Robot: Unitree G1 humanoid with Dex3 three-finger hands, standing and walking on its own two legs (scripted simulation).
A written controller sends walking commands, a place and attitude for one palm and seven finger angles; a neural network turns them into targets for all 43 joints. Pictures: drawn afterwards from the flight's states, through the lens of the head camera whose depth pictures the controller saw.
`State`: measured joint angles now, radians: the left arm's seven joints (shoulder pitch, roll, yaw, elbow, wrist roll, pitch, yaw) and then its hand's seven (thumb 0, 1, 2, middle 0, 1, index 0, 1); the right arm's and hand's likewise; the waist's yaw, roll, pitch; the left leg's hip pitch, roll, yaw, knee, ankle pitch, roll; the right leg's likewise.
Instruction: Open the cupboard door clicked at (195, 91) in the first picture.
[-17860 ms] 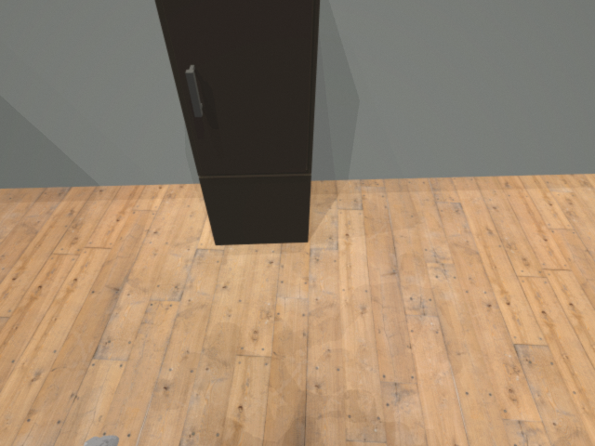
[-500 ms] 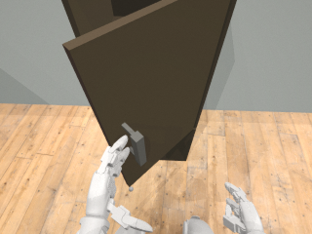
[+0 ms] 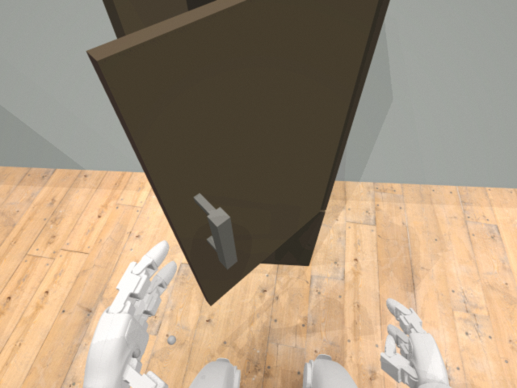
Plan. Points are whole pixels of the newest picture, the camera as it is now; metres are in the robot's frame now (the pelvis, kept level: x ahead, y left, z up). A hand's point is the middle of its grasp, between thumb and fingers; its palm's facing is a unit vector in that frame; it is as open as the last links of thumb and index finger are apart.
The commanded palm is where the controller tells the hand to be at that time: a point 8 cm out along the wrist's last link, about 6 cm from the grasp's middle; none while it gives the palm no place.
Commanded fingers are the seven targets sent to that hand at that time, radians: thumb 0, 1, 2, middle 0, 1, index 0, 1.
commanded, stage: draw the hand back to the body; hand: left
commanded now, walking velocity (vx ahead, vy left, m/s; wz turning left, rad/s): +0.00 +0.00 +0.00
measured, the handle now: (215, 232) +0.32 +0.09 +0.08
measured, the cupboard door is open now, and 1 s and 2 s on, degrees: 46 46 46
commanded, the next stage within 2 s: step back with the hand held close in 1.62 s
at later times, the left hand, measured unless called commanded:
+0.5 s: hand (106, 330) +0.17 +0.17 +0.14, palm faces +0.01 -1.00 -0.07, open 16.3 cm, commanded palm +0.14 +0.23 +0.15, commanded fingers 0.00 -0.36 0.36 -0.16 -0.30 -0.16 -0.30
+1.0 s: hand out of the picture +0.21 +0.26 +0.21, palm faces +0.33 -0.87 -0.38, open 12.0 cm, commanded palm +0.16 +0.30 +0.23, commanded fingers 0.00 0.51 0.74 -0.19 -0.30 -0.19 -0.30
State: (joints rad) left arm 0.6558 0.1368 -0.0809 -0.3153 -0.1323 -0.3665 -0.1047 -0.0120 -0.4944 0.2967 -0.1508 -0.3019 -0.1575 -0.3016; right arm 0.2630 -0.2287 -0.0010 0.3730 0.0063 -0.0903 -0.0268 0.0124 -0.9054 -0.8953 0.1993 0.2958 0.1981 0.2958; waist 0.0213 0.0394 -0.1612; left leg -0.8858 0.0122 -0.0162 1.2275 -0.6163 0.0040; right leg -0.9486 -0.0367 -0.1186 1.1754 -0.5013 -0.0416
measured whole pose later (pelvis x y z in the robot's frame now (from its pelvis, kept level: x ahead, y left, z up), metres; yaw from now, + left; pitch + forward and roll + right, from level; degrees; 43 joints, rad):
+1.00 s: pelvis +0.03 +0.03 +0.09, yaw -1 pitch -2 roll -2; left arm 0.57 0.31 0.19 -0.43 -0.03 -0.03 0.12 0.00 0.19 0.59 -0.18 -0.30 -0.18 -0.30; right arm 0.26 -0.22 0.06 0.57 0.01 -0.15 -0.09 0.01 -0.90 -0.90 0.20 0.30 0.20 0.30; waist 0.06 0.06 -0.03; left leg -0.17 -0.01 0.03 0.59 -0.38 0.04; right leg -0.24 -0.02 -0.07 0.54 -0.27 0.01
